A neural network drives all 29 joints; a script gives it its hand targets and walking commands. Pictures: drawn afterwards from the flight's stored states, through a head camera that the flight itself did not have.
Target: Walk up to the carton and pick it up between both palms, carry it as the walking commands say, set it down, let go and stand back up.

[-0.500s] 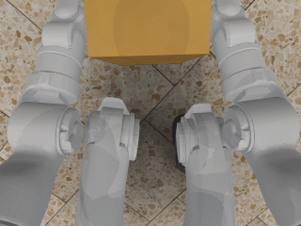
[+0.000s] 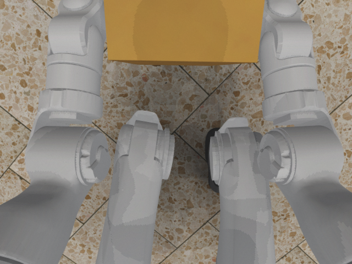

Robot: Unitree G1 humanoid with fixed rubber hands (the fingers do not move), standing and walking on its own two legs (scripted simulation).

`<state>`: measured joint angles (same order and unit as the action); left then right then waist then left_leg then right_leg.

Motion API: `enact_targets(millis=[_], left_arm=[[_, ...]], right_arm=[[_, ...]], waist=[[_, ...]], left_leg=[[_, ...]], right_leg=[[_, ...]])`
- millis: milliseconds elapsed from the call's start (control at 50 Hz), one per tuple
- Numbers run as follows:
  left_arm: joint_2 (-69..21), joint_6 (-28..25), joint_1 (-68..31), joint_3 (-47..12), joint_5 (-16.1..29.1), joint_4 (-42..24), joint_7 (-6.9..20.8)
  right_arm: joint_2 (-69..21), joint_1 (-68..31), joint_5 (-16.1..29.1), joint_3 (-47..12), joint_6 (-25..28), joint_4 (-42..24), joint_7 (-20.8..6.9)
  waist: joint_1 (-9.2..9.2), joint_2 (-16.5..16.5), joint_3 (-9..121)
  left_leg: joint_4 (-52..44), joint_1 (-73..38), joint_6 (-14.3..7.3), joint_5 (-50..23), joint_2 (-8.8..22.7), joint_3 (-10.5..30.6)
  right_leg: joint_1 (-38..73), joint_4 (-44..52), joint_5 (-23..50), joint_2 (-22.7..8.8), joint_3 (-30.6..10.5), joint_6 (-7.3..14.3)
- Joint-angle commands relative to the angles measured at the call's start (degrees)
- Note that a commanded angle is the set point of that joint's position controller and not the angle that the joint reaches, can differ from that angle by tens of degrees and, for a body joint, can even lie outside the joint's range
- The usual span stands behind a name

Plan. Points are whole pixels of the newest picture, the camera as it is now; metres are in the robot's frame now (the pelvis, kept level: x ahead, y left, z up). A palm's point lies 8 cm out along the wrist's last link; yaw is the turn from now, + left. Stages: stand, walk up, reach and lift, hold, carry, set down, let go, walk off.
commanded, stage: reach and lift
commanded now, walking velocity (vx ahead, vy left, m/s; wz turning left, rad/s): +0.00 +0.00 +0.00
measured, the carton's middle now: out of the picture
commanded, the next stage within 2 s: none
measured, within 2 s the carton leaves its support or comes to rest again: neither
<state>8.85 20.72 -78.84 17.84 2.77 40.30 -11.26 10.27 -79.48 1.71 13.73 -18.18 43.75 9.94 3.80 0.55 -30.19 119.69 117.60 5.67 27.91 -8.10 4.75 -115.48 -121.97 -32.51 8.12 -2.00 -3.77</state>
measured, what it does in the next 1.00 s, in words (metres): rises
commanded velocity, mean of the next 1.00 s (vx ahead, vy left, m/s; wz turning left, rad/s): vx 0.00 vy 0.00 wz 0.00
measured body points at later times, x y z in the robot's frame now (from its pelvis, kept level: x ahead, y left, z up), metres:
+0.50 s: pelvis -0.01 +0.00 +0.04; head +0.33 +0.01 +0.32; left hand +0.53 +0.17 -0.08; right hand +0.54 -0.11 -0.08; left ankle +0.15 +0.13 -0.36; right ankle +0.13 -0.12 -0.36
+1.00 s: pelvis -0.02 -0.01 +0.09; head +0.30 +0.01 +0.40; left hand +0.51 +0.17 +0.00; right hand +0.53 -0.11 -0.01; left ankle +0.15 +0.13 -0.36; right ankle +0.13 -0.12 -0.36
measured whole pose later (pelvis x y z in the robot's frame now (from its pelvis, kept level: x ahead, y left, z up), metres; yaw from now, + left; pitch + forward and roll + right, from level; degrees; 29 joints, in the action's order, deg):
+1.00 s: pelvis -0.02 -0.01 +0.09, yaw +0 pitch +19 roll -1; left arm 4.6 28.2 -72.2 20.1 -2.1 32.0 -10.2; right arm 6.6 -71.8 -1.3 16.5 -25.2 35.3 8.8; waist 3.7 -0.5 -30.1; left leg 103.1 96.3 5.8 25.5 -6.9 6.6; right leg -95.0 -105.0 -28.7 8.9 -2.7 -2.5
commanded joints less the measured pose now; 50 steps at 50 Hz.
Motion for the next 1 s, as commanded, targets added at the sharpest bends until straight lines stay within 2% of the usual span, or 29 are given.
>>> enact_targets(millis=[0, 40, 100, 120, 160, 200, 220, 260, 280, 320, 340, 360, 380, 400, 460, 480, 500, 520, 540, 640, 680, 760, 800, 840, 860, 880, 940, 960, 980], left_arm=[[-66.13, -1.27, -47.50, -34.83, 8.93, -13.50, 14.99], [-66.61, -0.94, -45.88, -35.18, 8.97, -13.66, 14.98], [-66.43, -0.83, -45.81, -35.55, 9.44, -16.13, 14.85], [-65.69, -0.51, -45.82, -35.81, 9.30, -16.95, 14.76], [-65.50, -0.01, -44.66, -36.10, 8.88, -16.88, 14.62], [-66.03, 0.38, -43.60, -36.52, 9.18, -18.66, 14.38], [-65.65, 0.63, -42.90, -35.88, 8.61, -16.32, 14.20], [-65.82, 0.49, -44.84, -36.81, 8.97, -20.53, 14.14], [-65.13, 0.70, -44.13, -37.19, 8.70, -22.04, 13.89], [-65.09, 0.81, -44.28, -37.38, 8.66, -20.80, 13.82], [-64.46, 1.25, -43.18, -37.88, 8.78, -21.73, 13.68], [-65.06, 1.15, -44.38, -37.28, 8.62, -20.69, 13.66], [-63.46, 1.19, -43.43, -36.22, 7.91, -19.44, 13.70], [-64.19, 1.13, -44.65, -35.51, 7.81, -19.45, 13.58], [-66.02, 1.99, -43.42, -36.36, 7.93, -18.88, 14.00], [-65.20, 1.84, -44.62, -35.29, 7.15, -16.68, 14.36], [-67.15, 2.08, -45.44, -36.03, 8.16, -19.02, 14.72], [-65.80, 2.25, -45.32, -35.91, 7.97, -18.08, 14.92], [-67.24, 2.55, -44.65, -36.02, 8.69, -17.85, 14.97], [-68.50, 3.42, -43.43, -34.36, 7.12, -14.47, 15.73], [-69.32, 3.49, -46.31, -34.76, 7.82, -15.41, 16.09], [-70.42, 4.33, -44.58, -36.04, 8.13, -16.71, 15.90], [-69.59, 4.53, -44.57, -36.25, 8.19, -18.73, 15.80], [-70.13, 4.86, -42.41, -35.30, 7.53, -15.15, 15.82], [-70.37, 4.61, -44.15, -36.58, 8.25, -18.98, 15.71], [-70.46, 4.82, -44.09, -36.57, 8.10, -17.94, 15.61], [-71.65, 5.03, -42.78, -37.50, 8.55, -18.68, 15.32], [-69.43, 4.84, -41.08, -36.95, 7.63, -17.74, 15.47], [-70.74, 5.05, -41.19, -37.29, 7.95, -16.93, 15.66]], right_arm=[[-61.03, -49.84, 6.15, -30.94, 1.31, -15.37, -14.71], [-60.74, -49.67, 6.26, -31.70, 1.25, -16.84, -14.70], [-62.03, -48.88, 6.60, -33.10, 0.39, -18.01, -14.49], [-62.62, -48.82, 7.26, -34.01, 0.20, -19.36, -14.50], [-62.50, -48.31, 7.28, -34.00, -0.25, -19.75, -14.39], [-62.44, -49.44, 7.71, -35.68, -0.70, -22.71, -14.20], [-62.14, -48.52, 7.64, -35.61, -0.97, -20.70, -14.36], [-64.07, -46.07, 7.79, -35.13, -1.61, -19.74, -14.31], [-64.25, -45.37, 8.29, -35.99, -1.83, -20.99, -14.35], [-63.51, -45.50, 7.54, -35.64, -1.78, -19.90, -14.13], [-62.96, -46.70, 8.59, -36.53, -1.70, -23.06, -13.90], [-62.56, -45.75, 8.09, -35.83, -2.15, -19.81, -14.09], [-62.84, -46.89, 7.92, -35.44, -2.13, -19.87, -14.16], [-62.88, -46.99, 7.38, -34.90, -2.43, -18.32, -14.34], [-63.24, -48.33, 7.76, -35.01, -2.20, -21.03, -14.05], [-62.83, -46.79, 6.69, -33.23, -2.46, -16.68, -14.25], [-64.14, -47.40, 6.73, -33.81, -2.55, -19.78, -14.03], [-64.54, -47.86, 7.42, -33.46, -2.78, -18.38, -14.08], [-64.63, -48.50, 7.58, -34.29, -2.53, -20.56, -13.98], [-64.61, -47.48, 5.98, -31.59, -3.59, -16.88, -14.50], [-64.49, -47.84, 5.31, -31.25, -3.83, -15.58, -14.63], [-65.42, -47.22, 6.90, -32.91, -4.30, -18.27, -15.19], [-66.27, -46.75, 7.04, -34.10, -4.81, -19.10, -15.17], [-65.53, -47.29, 7.26, -33.63, -4.71, -18.42, -15.29], [-65.82, -47.85, 7.82, -34.50, -4.48, -21.41, -15.23], [-66.15, -46.84, 8.01, -33.66, -4.80, -18.91, -15.35], [-66.29, -46.54, 7.86, -34.50, -4.89, -20.50, -15.21], [-65.88, -47.46, 7.97, -35.45, -4.76, -21.55, -15.21], [-65.33, -46.31, 7.65, -34.92, -4.78, -20.36, -15.10]], waist=[[-1.95, -0.21, 132.76], [-1.05, 0.23, 134.58], [-1.84, -2.19, 136.98], [-0.21, -2.00, 139.18], [-0.19, -1.18, 138.20], [-0.23, -2.89, 141.36], [0.68, -2.06, 137.58], [0.99, -0.93, 139.90], [1.93, -2.08, 141.08], [1.38, -0.65, 138.38], [2.22, -0.99, 141.04], [1.69, -1.13, 137.75], [2.95, -1.13, 135.59], [2.11, -3.02, 133.87], [2.09, -1.22, 137.21], [1.81, -0.88, 131.35], [0.64, -1.82, 137.23], [1.56, -1.04, 134.93], [1.35, -1.43, 137.55], [0.68, -2.25, 133.55], [-0.88, -1.98, 133.91], [0.63, -0.20, 139.93], [0.80, -2.26, 142.07], [1.43, -1.40, 136.18], [1.32, -1.41, 140.18], [1.48, -0.26, 137.44], [0.85, -0.24, 139.61], [2.31, -1.94, 139.02], [0.93, -1.47, 138.22]], left_leg=[[-10.54, -53.25, -2.16, -18.50, -0.28, -9.36], [-10.77, -54.82, -2.04, -20.02, -0.52, -9.50], [-10.78, -54.61, -2.44, -21.33, -0.38, -9.67], [-11.27, -56.79, -2.53, -22.13, -0.55, -9.40], [-12.12, -56.70, -2.37, -22.21, -0.37, -9.71], [-12.15, -57.74, -2.59, -22.82, -0.72, -9.56], [-12.97, -56.61, -2.50, -21.64, -0.35, -9.42], [-13.81, -58.93, -2.46, -22.38, -0.55, -9.30], [-14.50, -60.09, -2.53, -23.22, -0.72, -9.09], [-14.69, -59.60, -2.42, -22.87, -0.48, -9.00], [-15.29, -61.99, -2.36, -23.16, -0.63, -9.04], [-15.67, -59.94, -2.44, -21.10, -0.53, -9.02], [-15.85, -59.52, -2.49, -19.84, -0.35, -9.57], [-16.71, -57.61, -2.83, -17.50, -0.37, -9.07], [-17.84, -61.52, -2.43, -17.03, -0.35, -9.45], [-18.58, -57.18, -2.61, -14.56, -0.41, -9.39], [-18.72, -60.17, -2.50, -15.81, -0.66, -9.50], [-19.09, -58.68, -2.72, -14.12, -0.43, -9.41], [-19.55, -60.51, -2.75, -14.91, -0.70, -9.48], [-21.74, -58.94, -2.91, -10.81, -0.23, -9.54], [-22.41, -58.30, -2.57, -9.67, -0.33, -9.43], [-24.05, -65.54, -2.65, -13.39, -0.41, -8.73], [-24.30, -66.82, -2.81, -14.92, -0.47, -8.63], [-25.45, -63.55, -3.02, -12.16, -0.43, -9.05], [-26.09, -67.66, -2.85, -13.17, -0.74, -8.60], [-26.40, -66.81, -2.83, -12.04, -0.59, -8.75], [-27.44, -69.79, -2.56, -13.15, -0.58, -8.32], [-27.50, -69.33, -2.86, -13.87, -0.62, -8.22], [-27.28, -68.15, -2.77, -13.59, -0.46, -8.45]], right_leg=[[36.81, 13.14, 14.56, 1.67, 7.06, 3.68], [37.65, 13.28, 15.54, 1.63, 6.84, 3.47], [41.74, 13.94, 17.63, 1.66, 6.41, 3.20], [42.97, 14.14, 18.33, 1.98, 6.36, 3.08], [43.25, 14.93, 18.91, 2.22, 6.15, 3.28], [45.92, 15.54, 19.13, 2.32, 6.00, 2.99], [44.05, 15.84, 18.14, 2.18, 5.76, 3.32], [45.65, 16.75, 18.57, 2.49, 5.37, 3.41], [46.40, 17.04, 19.24, 2.45, 5.51, 2.98], [45.44, 17.76, 18.83, 2.45, 5.13, 3.38], [47.13, 18.24, 18.97, 2.49, 5.27, 3.18], [46.43, 18.61, 17.18, 2.49, 5.03, 3.41], [45.18, 19.16, 15.55, 2.48, 4.80, 3.10], [44.95, 20.08, 13.68, 2.32, 5.07, 3.07], [47.02, 21.08, 13.69, 2.65, 5.23, 3.39], [45.02, 21.52, 11.75, 2.30, 5.02, 3.35], [48.86, 22.45, 13.54, 2.58, 5.12, 3.63], [47.35, 22.18, 11.90, 2.43, 4.99, 3.44], [49.78, 23.02, 12.76, 2.65, 4.92, 3.64], [49.06, 24.86, 9.33, 2.41, 5.12, 3.75], [50.28, 26.06, 8.77, 2.46, 5.11, 4.15], [52.04, 26.73, 11.48, 2.68, 5.20, 4.19], [54.29, 27.64, 12.68, 2.65, 4.94, 3.79], [53.42, 28.89, 10.44, 2.58, 4.41, 3.50], [55.28, 29.08, 11.51, 2.82, 4.61, 3.64], [54.30, 29.41, 10.11, 2.69, 4.44, 3.78], [56.19, 30.68, 11.11, 2.78, 4.33, 4.04], [56.41, 30.64, 12.04, 2.74, 4.28, 3.65], [56.78, 31.28, 11.73, 2.65, 3.95, 3.69]])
